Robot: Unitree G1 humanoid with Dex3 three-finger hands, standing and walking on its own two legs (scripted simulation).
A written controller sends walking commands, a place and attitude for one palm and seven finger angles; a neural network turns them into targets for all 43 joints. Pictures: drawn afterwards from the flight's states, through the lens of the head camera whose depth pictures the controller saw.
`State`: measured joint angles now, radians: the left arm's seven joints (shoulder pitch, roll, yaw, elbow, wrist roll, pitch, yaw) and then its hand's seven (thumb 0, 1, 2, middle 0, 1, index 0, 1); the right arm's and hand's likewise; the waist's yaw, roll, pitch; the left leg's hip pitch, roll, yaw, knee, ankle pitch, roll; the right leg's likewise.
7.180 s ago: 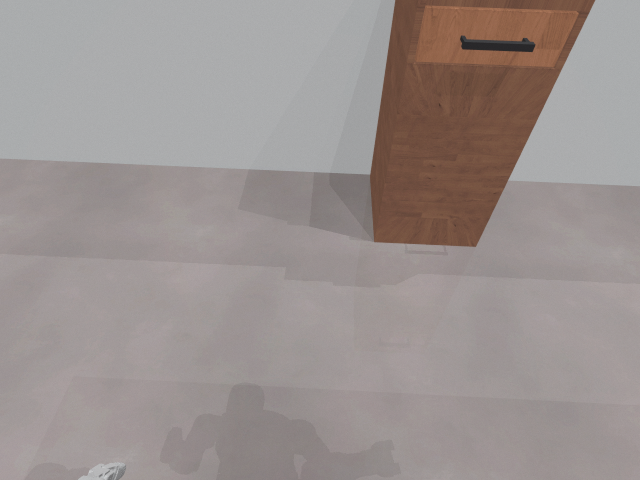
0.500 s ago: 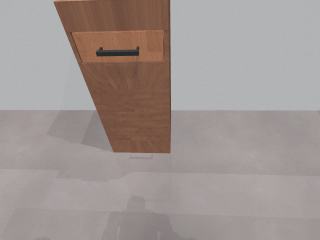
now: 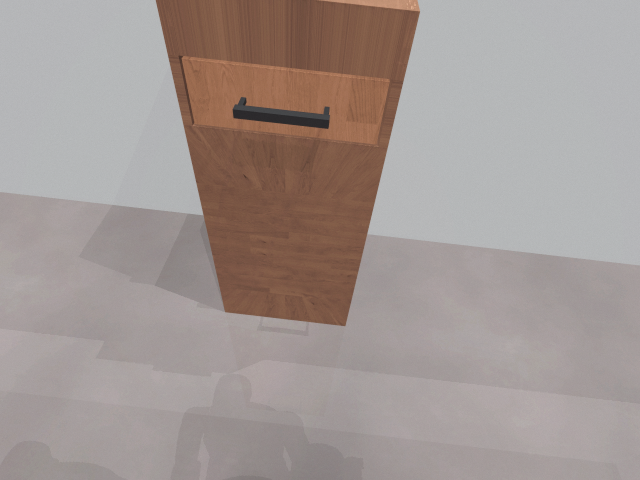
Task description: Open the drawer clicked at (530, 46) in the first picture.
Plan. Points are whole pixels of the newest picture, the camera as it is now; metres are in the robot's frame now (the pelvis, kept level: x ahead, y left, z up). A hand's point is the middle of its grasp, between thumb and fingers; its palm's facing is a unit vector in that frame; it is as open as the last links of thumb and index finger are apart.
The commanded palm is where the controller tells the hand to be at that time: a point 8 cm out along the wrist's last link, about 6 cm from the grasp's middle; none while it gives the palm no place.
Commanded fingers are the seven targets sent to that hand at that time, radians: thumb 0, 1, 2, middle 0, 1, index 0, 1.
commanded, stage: take the last steps up to it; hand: left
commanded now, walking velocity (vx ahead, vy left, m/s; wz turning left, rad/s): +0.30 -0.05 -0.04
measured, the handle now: (283, 111) +0.73 +0.13 +0.07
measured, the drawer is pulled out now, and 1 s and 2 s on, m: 0.00 0.00 0.00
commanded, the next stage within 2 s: come to a stop and stand still in 0.38 s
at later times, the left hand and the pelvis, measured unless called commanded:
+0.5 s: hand (253, 389) +0.28 +0.12 -0.17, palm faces -0.02 -0.98 -0.18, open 7.4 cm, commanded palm none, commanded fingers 0.00 0.90 0.90 -0.20 -0.30 -0.20 -0.30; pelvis +0.17 -0.04 -0.01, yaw -1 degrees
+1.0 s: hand (214, 418) +0.24 +0.18 -0.18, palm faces +0.05 -0.97 -0.22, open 7.4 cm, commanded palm none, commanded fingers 0.00 0.90 0.90 -0.20 -0.30 -0.20 -0.30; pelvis +0.20 -0.02 +0.00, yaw -2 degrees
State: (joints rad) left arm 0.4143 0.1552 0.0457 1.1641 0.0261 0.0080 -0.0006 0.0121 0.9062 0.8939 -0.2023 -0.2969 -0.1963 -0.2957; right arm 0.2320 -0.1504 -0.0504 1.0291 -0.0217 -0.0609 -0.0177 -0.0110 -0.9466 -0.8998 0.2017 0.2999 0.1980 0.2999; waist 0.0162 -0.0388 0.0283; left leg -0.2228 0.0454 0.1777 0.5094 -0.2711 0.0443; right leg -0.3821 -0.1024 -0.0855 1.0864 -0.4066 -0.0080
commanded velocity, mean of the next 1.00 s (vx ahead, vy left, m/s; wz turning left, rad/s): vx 0.00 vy -0.02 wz -0.01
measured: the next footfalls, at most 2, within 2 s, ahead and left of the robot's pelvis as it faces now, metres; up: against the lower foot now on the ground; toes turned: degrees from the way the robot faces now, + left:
right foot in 0.40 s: +0.28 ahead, -0.14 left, +0.00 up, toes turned -9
left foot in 0.76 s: +0.24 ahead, +0.08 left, +0.00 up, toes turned +1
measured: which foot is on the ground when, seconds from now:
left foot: down 0.00-0.40, up 0.42-0.74, down 0.76-1.00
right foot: up 0.00-0.38, down 0.40-0.78, up 0.80-1.00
